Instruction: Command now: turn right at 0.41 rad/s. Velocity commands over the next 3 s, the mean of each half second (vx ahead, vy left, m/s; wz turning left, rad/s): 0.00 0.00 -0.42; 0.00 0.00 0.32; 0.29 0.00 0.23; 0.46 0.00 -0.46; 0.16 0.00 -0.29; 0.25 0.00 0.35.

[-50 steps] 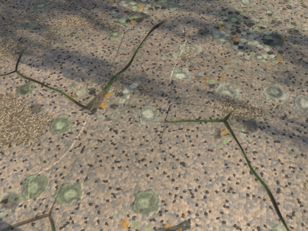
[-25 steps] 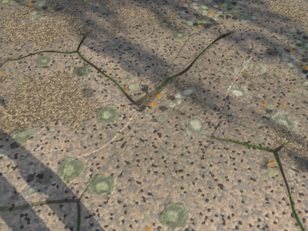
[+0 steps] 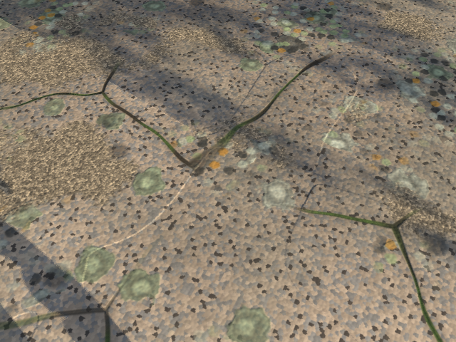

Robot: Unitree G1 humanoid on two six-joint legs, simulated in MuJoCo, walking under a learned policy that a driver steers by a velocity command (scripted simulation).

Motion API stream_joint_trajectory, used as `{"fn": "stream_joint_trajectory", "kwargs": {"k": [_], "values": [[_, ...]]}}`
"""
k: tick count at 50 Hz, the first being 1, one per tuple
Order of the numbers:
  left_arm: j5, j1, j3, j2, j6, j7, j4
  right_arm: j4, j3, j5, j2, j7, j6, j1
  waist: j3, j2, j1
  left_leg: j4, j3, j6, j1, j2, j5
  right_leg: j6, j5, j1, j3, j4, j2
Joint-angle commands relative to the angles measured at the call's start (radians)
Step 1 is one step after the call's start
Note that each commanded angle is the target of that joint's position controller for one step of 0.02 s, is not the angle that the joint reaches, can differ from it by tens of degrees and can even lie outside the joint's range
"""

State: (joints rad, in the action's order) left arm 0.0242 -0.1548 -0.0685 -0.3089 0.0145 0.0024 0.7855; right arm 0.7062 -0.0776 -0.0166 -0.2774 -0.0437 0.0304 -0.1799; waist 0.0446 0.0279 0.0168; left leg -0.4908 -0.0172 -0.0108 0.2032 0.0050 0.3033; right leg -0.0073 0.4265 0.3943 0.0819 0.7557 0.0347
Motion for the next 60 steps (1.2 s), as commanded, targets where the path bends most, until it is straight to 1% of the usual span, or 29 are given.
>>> {"fn": "stream_joint_trajectory", "kwargs": {"k": [1, 5, 7, 9, 10, 11, 12, 13, 15, 16, 19, 25, 28, 31, 33, 34, 36, 40, 42, 43, 44, 45, 46, 47, 48, 51, 55, 58, 60], "values": [[0.002, 0.02, -0.044, -0.114, 0.011, 0.0, -0.081, -0.072, -0.036, 0.005, -0.149, -0.012, -0.03, 0.044, -0.054, -0.169, -0.006, 0.143, -0.265, 0.253, -0.111, -0.37, -0.568, -0.03, 0.166, 0.19, -0.004, 0.3, -0.056], [-0.001, 0.043, -0.02, -0.064, 0.026, -0.02, -0.111, -0.052, -0.05, 0.019, -0.185, -0.009, -0.023, 0.075, -0.068, -0.199, -0.023, 0.116, -0.082, 0.189, -0.072, -0.276, -0.559, -0.049, 0.01, 0.057, -0.096, 0.102, -0.069], [0.004, 0.032, -0.028, -0.088, 0.029, -0.034, -0.125, -0.04, -0.052, 0.027, -0.195, -0.007, -0.017, 0.058, -0.095, -0.211, -0.027, 0.077, -0.056, 0.176, -0.084, -0.28, -0.528, -0.034, -0.048, -0.018, -0.134, -0.022, -0.05], [-0.002, -0.047, -0.041, -0.101, 0.034, -0.036, -0.106, -0.028, -0.048, 0.044, -0.186, -0.003, -0.018, 0.055, -0.114, -0.173, 0.011, -0.026, -0.006, 0.123, -0.027, -0.258, -0.411, 0.007, -0.209, -0.169, -0.175, -0.22, -0.003], [-0.007, -0.08, -0.057, -0.141, 0.034, -0.024, -0.105, -0.002, -0.039, 0.034, -0.151, 0.005, -0.023, -0.015, -0.121, -0.053, 0.01, -0.178, 0.068, 0.052, 0.074, -0.204, -0.246, 0.046, -0.378, -0.296, -0.082, -0.319, -0.026], [-0.012, -0.099, -0.086, -0.29, 0.03, -0.003, -0.134, -0.043, -0.012, -0.027, -0.073, 0.011, -0.024, -0.021, -0.125, 0.298, -0.023, -0.519, 0.142, -0.069, 0.385, -0.065, 0.331, 0.192, -0.806, -0.458, 0.355, -0.358, -0.326], [-0.054, -0.122, -0.071, -0.278, 0.006, -0.019, -0.156, -0.077, -0.018, -0.007, -0.108, 0.002, -0.031, 0.08, -0.208, 0.22, 0.056, -0.699, -0.036, -0.073, 0.438, 0.005, 0.441, 0.379, -0.833, -0.382, 0.515, -0.398, -0.438], [-0.059, -0.093, -0.064, -0.253, -0.015, -0.025, -0.158, -0.078, -0.029, 0.019, -0.145, -0.005, -0.028, 0.108, -0.162, 0.116, 0.049, -0.762, -0.069, -0.06, 0.457, -0.016, 0.375, 0.367, -0.697, -0.343, 0.451, -0.421, -0.396], [-0.021, -0.012, -0.049, -0.194, -0.024, -0.008, -0.157, -0.048, -0.04, 0.014, -0.159, -0.021, -0.02, 0.091, -0.098, 0.045, 0.007, -0.7, -0.082, -0.045, 0.461, -0.054, 0.201, 0.254, -0.45, -0.294, 0.334, -0.427, -0.291], [-0.013, 0.016, -0.041, -0.181, -0.019, 0.001, -0.162, -0.044, -0.044, 0.01, -0.163, -0.025, -0.016, 0.081, -0.086, 0.062, -0.009, -0.671, -0.084, -0.05, 0.424, -0.054, 0.144, 0.231, -0.425, -0.251, 0.301, -0.437, -0.258], [-0.025, 0.016, -0.022, -0.138, -0.015, 0.019, -0.174, -0.021, -0.039, 0.02, -0.135, -0.013, -0.018, 0.029, -0.127, 0.083, -0.02, -0.642, -0.064, -0.066, 0.357, -0.031, 0.044, 0.227, -0.441, -0.249, 0.238, -0.447, -0.221], [-0.052, 0.031, 0.015, -0.06, -0.02, 0.02, -0.136, 0.006, -0.005, 0.016, -0.075, 0.004, -0.018, 0.035, -0.098, 0.103, 0.005, -0.291, -0.044, -0.085, 0.162, -0.084, -0.004, 0.215, -0.227, -0.182, 0.161, -0.488, -0.192], [-0.058, 0.027, 0.012, -0.092, -0.019, 0.009, -0.104, 0.011, -0.005, 0.026, -0.108, 0.013, -0.025, 0.039, -0.041, 0.095, 0.021, -0.182, -0.02, -0.069, 0.104, -0.072, 0.033, 0.223, -0.125, -0.149, 0.183, -0.499, -0.211], [-0.033, 0.042, 0.001, -0.126, -0.01, 0.015, -0.089, 0.017, -0.006, 0.027, -0.127, 0.015, -0.036, 0.009, -0.021, 0.055, -0.01, -0.016, 0.006, -0.034, 0.068, -0.051, -0.066, 0.203, -0.191, -0.173, 0.182, -0.443, -0.214], [-0.037, -0.006, -0.005, -0.126, -0.015, 0.023, -0.08, 0.0, -0.012, 0.015, -0.178, 0.014, -0.04, 0.009, -0.049, -0.022, 0.005, 0.007, -0.069, 0.005, 0.023, -0.098, -0.357, 0.145, -0.261, -0.189, 0.132, -0.366, -0.171], [-0.047, -0.024, -0.01, -0.125, -0.018, 0.025, -0.09, 0.006, -0.025, 0.024, -0.219, 0.016, -0.038, 0.007, -0.074, -0.103, 0.036, -0.027, -0.109, 0.036, 0.032, -0.11, -0.428, 0.118, -0.258, -0.193, 0.058, -0.335, -0.101], [-0.044, 0.036, -0.012, -0.098, -0.012, 0.033, -0.107, 0.004, -0.025, 0.034, -0.184, 0.019, -0.036, -0.003, -0.091, -0.154, 0.008, 0.027, -0.189, 0.079, 0.099, -0.132, -0.324, 0.078, -0.253, -0.228, -0.057, -0.238, -0.038], [-0.04, 0.046, -0.019, -0.053, 0.011, 0.033, -0.133, -0.029, -0.028, 0.023, -0.194, 0.015, -0.038, -0.003, -0.083, -0.213, -0.002, 0.079, -0.363, 0.15, 0.124, -0.189, -0.256, 0.065, -0.177, -0.172, -0.083, -0.149, -0.001], [-0.039, 0.017, -0.027, -0.056, 0.006, 0.025, -0.136, -0.05, -0.026, 0.026, -0.19, 0.012, -0.032, 0.014, -0.098, -0.179, 0.011, 0.045, -0.357, 0.135, 0.164, -0.164, -0.223, 0.083, -0.178, -0.217, -0.063, -0.194, -0.027], [-0.04, -0.013, -0.035, -0.077, 0.003, 0.023, -0.13, -0.067, -0.023, 0.031, -0.179, 0.012, -0.028, 0.034, -0.105, -0.122, 0.021, -0.01, -0.301, 0.099, 0.218, -0.123, -0.18, 0.103, -0.204, -0.27, -0.034, -0.251, -0.077], [-0.043, -0.048, -0.046, -0.11, 0.003, 0.022, -0.121, -0.082, -0.017, 0.037, -0.155, 0.011, -0.024, 0.048, -0.1, -0.008, 0.028, -0.133, -0.198, 0.043, 0.3, -0.055, -0.092, 0.144, -0.243, -0.325, 0.043, -0.34, -0.172], [-0.046, -0.062, -0.055, -0.15, 0.001, 0.02, -0.115, -0.089, -0.013, 0.038, -0.134, 0.012, -0.017, 0.021, -0.099, 0.143, 0.016, -0.302, -0.069, -0.006, 0.36, 0.02, 0.087, 0.238, -0.361, -0.348, 0.212, -0.438, -0.346], [-0.053, -0.054, -0.045, -0.133, -0.01, 0.023, -0.128, -0.094, -0.026, 0.028, -0.162, 0.014, -0.012, 0.017, -0.108, 0.16, 0.016, -0.544, -0.057, -0.036, 0.415, -0.017, 0.324, 0.328, -0.515, -0.349, 0.302, -0.46, -0.468], [-0.053, -0.037, -0.034, -0.113, -0.02, 0.026, -0.142, -0.087, -0.042, 0.032, -0.191, 0.017, -0.004, 0.011, -0.102, 0.062, 0.005, -0.688, -0.086, -0.045, 0.429, -0.035, 0.331, 0.349, -0.581, -0.326, 0.277, -0.457, -0.475], [-0.049, 0.009, -0.033, -0.113, -0.027, 0.029, -0.152, -0.079, -0.043, 0.039, -0.175, 0.018, 0.006, -0.001, -0.083, 0.015, -0.02, -0.722, -0.092, -0.052, 0.428, -0.057, 0.278, 0.318, -0.569, -0.303, 0.189, -0.454, -0.434], [-0.042, 0.004, -0.041, -0.139, -0.024, 0.039, -0.14, -0.093, -0.022, 0.043, -0.12, 0.026, 0.02, 0.035, -0.062, 0.052, 0.007, -0.6, -0.024, -0.077, 0.416, -0.082, 0.124, 0.256, -0.42, -0.306, 0.002, -0.494, -0.331], [-0.025, -0.063, -0.055, -0.175, -0.025, 0.035, -0.125, -0.158, 0.001, 0.045, -0.089, 0.063, 0.009, 0.133, -0.068, 0.08, 0.062, -0.374, 0.034, -0.052, 0.354, -0.092, 0.113, 0.238, -0.077, -0.342, -0.04, -0.57, -0.344], [-0.01, -0.068, -0.067, -0.205, -0.038, 0.012, -0.115, -0.161, -0.001, 0.043, -0.104, 0.075, -0.002, 0.12, -0.056, 0.08, 0.051, -0.229, 0.086, -0.009, 0.245, -0.073, 0.114, 0.22, -0.037, -0.304, -0.089, -0.579, -0.359], [0.009, -0.059, -0.064, -0.204, -0.041, -0.005, -0.099, -0.14, -0.003, 0.04, -0.102, 0.077, -0.007, 0.067, -0.054, 0.074, 0.011, -0.096, 0.115, 0.028, 0.121, -0.047, 0.065, 0.201, -0.017, -0.251, -0.12, -0.544, -0.353]]}}
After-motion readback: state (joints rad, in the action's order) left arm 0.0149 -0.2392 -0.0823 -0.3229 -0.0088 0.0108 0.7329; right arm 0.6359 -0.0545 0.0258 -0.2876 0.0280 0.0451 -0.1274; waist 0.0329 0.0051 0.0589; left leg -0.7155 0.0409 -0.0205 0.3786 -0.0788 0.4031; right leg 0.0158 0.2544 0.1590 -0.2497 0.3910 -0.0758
